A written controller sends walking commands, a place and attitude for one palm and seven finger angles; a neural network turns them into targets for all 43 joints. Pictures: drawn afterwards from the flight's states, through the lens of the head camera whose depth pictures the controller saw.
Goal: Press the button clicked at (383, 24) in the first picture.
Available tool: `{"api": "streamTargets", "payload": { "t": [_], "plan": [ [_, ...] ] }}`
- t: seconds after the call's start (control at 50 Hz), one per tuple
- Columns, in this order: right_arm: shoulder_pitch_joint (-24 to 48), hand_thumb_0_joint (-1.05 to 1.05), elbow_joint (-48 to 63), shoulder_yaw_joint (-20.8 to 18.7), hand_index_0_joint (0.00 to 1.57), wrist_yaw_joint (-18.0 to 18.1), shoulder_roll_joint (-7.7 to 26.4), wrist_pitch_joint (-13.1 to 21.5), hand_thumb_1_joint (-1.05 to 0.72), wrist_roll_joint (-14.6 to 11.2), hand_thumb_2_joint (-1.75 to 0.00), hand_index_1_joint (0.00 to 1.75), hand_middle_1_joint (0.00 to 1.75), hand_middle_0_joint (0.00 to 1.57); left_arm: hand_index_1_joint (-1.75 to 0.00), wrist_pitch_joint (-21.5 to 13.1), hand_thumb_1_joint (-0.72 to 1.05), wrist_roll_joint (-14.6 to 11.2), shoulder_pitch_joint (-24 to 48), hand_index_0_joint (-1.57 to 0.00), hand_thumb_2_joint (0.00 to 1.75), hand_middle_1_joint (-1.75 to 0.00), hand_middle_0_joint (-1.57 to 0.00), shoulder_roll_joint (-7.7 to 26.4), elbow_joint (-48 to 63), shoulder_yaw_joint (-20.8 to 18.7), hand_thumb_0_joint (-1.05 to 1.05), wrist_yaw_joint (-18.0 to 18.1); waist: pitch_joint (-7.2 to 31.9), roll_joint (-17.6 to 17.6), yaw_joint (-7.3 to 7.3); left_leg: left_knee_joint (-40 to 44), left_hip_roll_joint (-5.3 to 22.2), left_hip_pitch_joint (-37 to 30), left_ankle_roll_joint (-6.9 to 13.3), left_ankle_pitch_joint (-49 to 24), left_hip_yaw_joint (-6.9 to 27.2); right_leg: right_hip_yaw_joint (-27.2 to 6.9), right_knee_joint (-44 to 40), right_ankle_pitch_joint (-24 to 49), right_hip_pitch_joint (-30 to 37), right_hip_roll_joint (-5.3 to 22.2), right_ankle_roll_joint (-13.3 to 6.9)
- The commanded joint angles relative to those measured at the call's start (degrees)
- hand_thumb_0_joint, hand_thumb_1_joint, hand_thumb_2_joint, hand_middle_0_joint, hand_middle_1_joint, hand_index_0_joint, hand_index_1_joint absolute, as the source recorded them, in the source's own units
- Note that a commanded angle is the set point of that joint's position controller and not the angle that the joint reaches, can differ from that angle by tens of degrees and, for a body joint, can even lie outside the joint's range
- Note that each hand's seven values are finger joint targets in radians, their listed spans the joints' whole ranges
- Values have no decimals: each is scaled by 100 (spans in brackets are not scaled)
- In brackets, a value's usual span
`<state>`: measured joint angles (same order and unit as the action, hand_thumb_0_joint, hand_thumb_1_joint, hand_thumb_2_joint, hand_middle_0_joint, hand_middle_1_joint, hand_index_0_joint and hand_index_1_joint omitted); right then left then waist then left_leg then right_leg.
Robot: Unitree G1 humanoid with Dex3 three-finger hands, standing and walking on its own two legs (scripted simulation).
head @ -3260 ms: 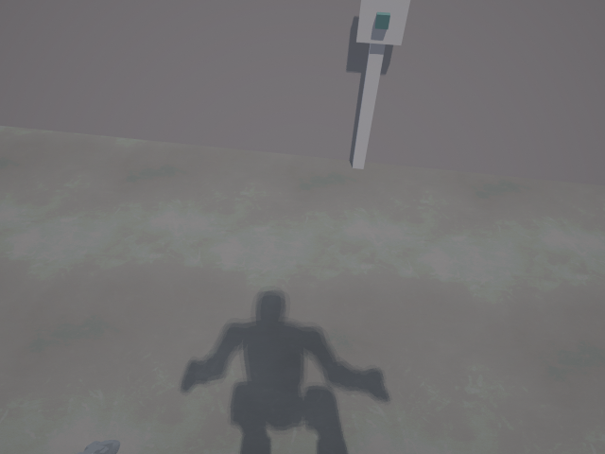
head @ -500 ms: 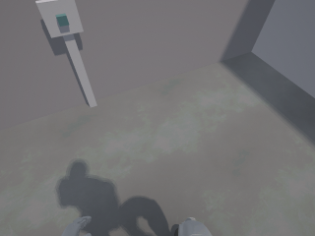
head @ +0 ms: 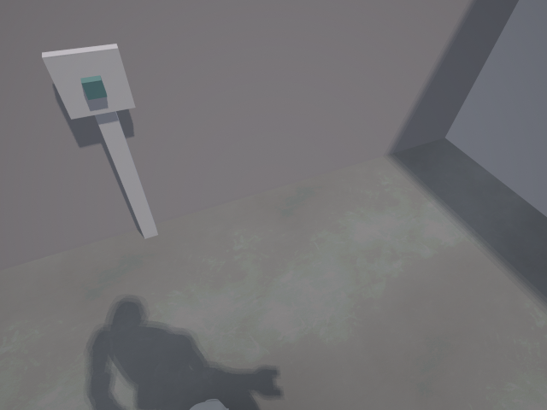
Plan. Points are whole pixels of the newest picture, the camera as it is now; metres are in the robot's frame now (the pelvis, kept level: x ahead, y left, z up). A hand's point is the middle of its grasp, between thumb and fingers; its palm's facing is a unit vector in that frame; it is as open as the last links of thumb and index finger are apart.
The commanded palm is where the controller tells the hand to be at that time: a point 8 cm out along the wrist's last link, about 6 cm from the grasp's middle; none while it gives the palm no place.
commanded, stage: walk to a spot facing it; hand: left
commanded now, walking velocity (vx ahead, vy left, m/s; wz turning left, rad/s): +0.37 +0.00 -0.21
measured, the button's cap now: (94, 87) +0.86 +0.57 -0.01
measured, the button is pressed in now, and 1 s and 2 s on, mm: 0 0 0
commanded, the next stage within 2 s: turn to face it in 0.42 s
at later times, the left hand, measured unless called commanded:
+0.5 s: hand (207, 311) +0.32 +0.15 -0.16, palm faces -0.18 -0.96 -0.23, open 7.3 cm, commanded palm none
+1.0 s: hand (223, 278) +0.41 +0.14 -0.18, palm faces +0.07 -0.98 -0.16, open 7.3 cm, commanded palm none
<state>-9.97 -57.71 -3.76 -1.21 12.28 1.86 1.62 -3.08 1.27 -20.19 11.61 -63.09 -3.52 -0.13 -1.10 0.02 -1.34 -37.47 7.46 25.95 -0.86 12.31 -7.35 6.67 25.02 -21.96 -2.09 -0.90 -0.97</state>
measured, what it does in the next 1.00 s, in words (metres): walks ahead: left foot, then right foot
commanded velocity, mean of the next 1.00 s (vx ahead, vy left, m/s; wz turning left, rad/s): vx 0.15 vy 0.00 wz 0.12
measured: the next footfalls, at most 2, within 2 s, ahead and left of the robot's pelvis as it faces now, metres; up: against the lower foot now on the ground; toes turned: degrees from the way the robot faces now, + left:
left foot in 0.02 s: +0.15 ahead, +0.12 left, +0.00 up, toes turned +10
right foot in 0.52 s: +0.34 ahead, -0.16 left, +0.00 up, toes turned -21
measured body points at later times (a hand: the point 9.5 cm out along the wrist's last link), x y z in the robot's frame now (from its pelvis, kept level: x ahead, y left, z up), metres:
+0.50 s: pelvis +0.21 -0.02 +0.00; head +0.24 -0.05 +0.45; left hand +0.33 +0.20 -0.14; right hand +0.08 -0.20 -0.16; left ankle +0.11 +0.12 -0.73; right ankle +0.30 -0.15 -0.72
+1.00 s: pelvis +0.33 -0.04 -0.01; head +0.35 -0.02 +0.44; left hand +0.41 +0.19 -0.17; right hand +0.41 -0.29 -0.14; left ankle +0.37 +0.05 -0.73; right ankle +0.31 -0.15 -0.73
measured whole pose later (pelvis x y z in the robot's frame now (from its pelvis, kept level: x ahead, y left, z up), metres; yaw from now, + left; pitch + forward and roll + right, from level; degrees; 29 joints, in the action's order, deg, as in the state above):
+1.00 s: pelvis +0.33 -0.04 -0.01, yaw +1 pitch -1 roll -2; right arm -9.8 -54.4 -3.3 -0.9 10.7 -2.0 1.5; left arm 0.4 0.9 -10.0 10.6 -55.7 -3.6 0.8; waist -3.3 -1.7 0.2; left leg -38.0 4.0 21.2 0.8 16.1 -8.4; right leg 19.6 38.2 -22.2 -13.1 7.7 0.3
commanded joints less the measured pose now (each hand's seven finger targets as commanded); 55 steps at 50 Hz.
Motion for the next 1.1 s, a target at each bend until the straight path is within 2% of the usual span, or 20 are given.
{"api": "streamTargets", "payload": {
  "t": [0.0, 0.02, 0.04, 0.08, 0.14, 0.28, 0.4, 0.46, 0.48, 0.5, 0.52, 0.54, 0.6, 0.64, 0.86, 0.94, 0.96, 0.98, 1.0, 1.08],
  "plan": [
    [-1797, 0, -201, -148, 20, 95, 919, 265, -90, 92, -90, 30, 30, 20, -30, -96, 90, -64, -56, -20, 90, -30, -20, 513, 392, -82, 0, -5, 537, 1017, 893, 1306, 641, -3160, 473, 160, 1088, -264, 2154, 2017, -1902, 584, -256],
    [-2386, 0, -300, -262, 20, 125, 1535, 229, -90, 87, -90, 30, 30, 20, -30, -100, 90, -95, -33, -20, 90, -30, -20, 253, 571, -16, 0, -58, 761, 2212, 959, 2104, 2004, -3716, 1011, 257, 2956, 6, 3986, -905, -3032, -47, -63],
    [-2204, 0, -367, -180, 20, 191, 1282, 203, -90, 45, -90, 30, 30, 20, -30, -80, 90, -35, 272, -20, 90, -30, -20, 449, 587, -49, 0, -5, 672, 1718, 951, 2419, 2125, -3399, 1039, 764, 3219, -655, 4769, -969, -3386, 164, -151],
    [-1290, 0, -85, -43, 20, 211, 724, 238, -90, 17, -90, 30, 30, 20, -30, -32, 90, -8, 520, -20, 90, -30, -20, 295, 525, -79, 0, -89, -245, 723, 569, 2586, 1762, -2227, 886, 1032, 2178, -767, 4996, -11, -3604, 666, -140],
    [-903, 0, -44, 39, 20, 234, 376, 329, -90, -10, -90, 30, 30, 20, -30, 156, 90, 47, -6, -20, 90, -30, -20, 33, 326, -65, 0, -119, -195, 608, 137, 2683, 1254, -1535, 593, 316, 779, -667, 4587, 597, -3033, 779, -5],
    [-1330, 0, -287, -30, 20, 249, 272, 347, -90, -37, -90, 30, 30, 20, -30, 313, 90, 68, 766, -20, 90, -30, -20, -136, 717, -123, 0, -160, -606, 511, 193, 2920, 1211, -1936, 739, -366, -75, -332, 3059, 1247, -3593, 991, 222],
    [-1557, 0, -412, -81, 20, 233, 359, 248, -90, 25, -90, 30, 30, 20, -30, 245, 90, 43, 1381, -20, 90, -30, -20, -106, 992, -122, 0, -188, -683, 586, 361, 2395, 1346, -2203, 677, -1033, -497, 56, 1530, 1102, -2873, 689, 33],
    [-1367, 0, -376, -114, 20, 228, 491, 194, -90, 8, -90, 30, 30, 20, -30, 150, 90, 68, 471, -20, 90, -30, -20, 131, 753, -184, 0, -160, -116, 444, -127, 839, 1175, -2191, 458, -2592, -858, 413, 906, 990, -1410, 257, -168],
    [-1302, 0, -342, -96, 20, 189, 518, 198, -90, -32, -90, 30, 30, 20, -30, 66, 90, 85, -441, -20, 90, -30, -20, 423, 477, -254, 0, -128, 487, -1, -565, -473, 890, -1768, 249, -2591, -1050, 328, 559, 1334, -147, 233, -261],
    [-1562, 0, -218, -35, 20, 140, 98, 214, -90, -129, -90, 30, 30, 20, -30, -29, 90, 105, -1050, -20, 90, -30, -20, 1152, 336, -421, 0, -38, 1242, -1494, -698, -2380, 216, -131, -31, 125, -1052, -1790, 164, 2117, 1441, 1817, -737],
    [-1352, 0, -37, 35, 20, 163, -14, 180, -90, -152, -90, 30, 30, 20, -30, -37, 90, -54, -1270, -20, 90, -30, -20, 1409, 246, -380, 0, 29, 1390, -1543, -568, -3695, -327, 634, -92, 2221, -266, -3188, -359, 3874, 1533, 2691, -1222],
    [-1360, 0, -152, 8, 20, 198, 7, 144, -90, -137, -90, 30, 30, 20, -30, -50, 90, -66, -758, -20, 90, -30, -20, 1295, 358, -352, 0, 95, 1424, -1188, -432, -3962, -81, 572, -31, 1841, 442, -2692, -498, 3674, 990, 2704, -1217],
    [-1261, 0, -345, 51, 20, 222, -167, -59, -90, -50, -90, 30, 30, 20, -30, -65, 90, -33, 506, -20, 90, -30, -20, 525, 603, -72, 0, 147, 212, -354, 120, -3604, 229, 231, -61, 859, 686, -1198, -843, 3055, -1068, 2217, -748],
    [-1615, 0, -478, 83, 20, 210, -293, -188, -90, -44, -90, 30, 30, 20, -30, -78, 90, -2, 840, -20, 90, -30, -20, 339, 616, 23, 0, 165, 113, -529, 405, -2935, 175, -132, -122, 674, 636, -428, -949, 3034, -1590, 1983, -570],
    [-190, 0, 413, 26, 20, 31, 4, -331, -90, -51, -90, 30, 30, 20, -30, 195, 90, 35, 804, -20, 90, -30, -20, 766, 904, -159, 0, 216, -115, -730, 48, -882, -56, -9, -170, 886, 76, 209, -483, 2801, -812, 2324, -612],
    [-558, 0, 551, -77, 20, 10, 387, -287, -90, -12, -90, 30, 30, 20, -30, 288, 90, -24, 785, -20, 90, -30, -20, 877, 1052, -230, 0, 179, 288, -89, 334, 738, -230, -1317, 9, -288, 11, 607, 1029, 2596, -1031, 2053, -146],
    [-914, 0, 579, -203, 20, 36, 940, -234, -90, 31, -90, 30, 30, 20, -30, 325, 90, -78, 729, -20, 90, -30, -20, 670, 1222, -227, 0, 137, 525, 1307, 496, 1354, 774, -2079, 566, -2016, 1611, 858, 2304, 1057, -2065, 1378, 328],
    [-1240, 0, 567, -292, 20, 78, 1403, -241, -90, 2, -90, 30, 30, 20, -30, 338, 90, -74, 1032, -20, 90, -30, -20, 447, 1548, -129, 0, 125, 547, 2176, 651, 1766, 1874, -2332, 1384, -3747, 3025, 513, 3658, -1863, -2998, 709, 599],
    [-1281, 0, 449, -280, 20, 159, 1356, -239, -90, -23, -90, 30, 30, 20, -30, 422, 90, -6, 1273, -20, 90, -30, -20, 541, 1564, -139, 0, 180, 747, 1569, 688, 1785, 1784, -2299, 1411, -2990, 3082, -299, 4276, -1677, -3172, 717, 520],
    [-178, 0, 848, -171, 20, 203, 982, -160, -90, -40, -90, 30, 30, 20, -30, 419, 90, -8, 959, -20, 90, -30, -20, 584, 1327, -226, 0, 80, 599, 654, 225, 1821, 807, -1855, 921, -1825, 1862, -578, 4395, -53, -3143, 813, 607]
  ]
}}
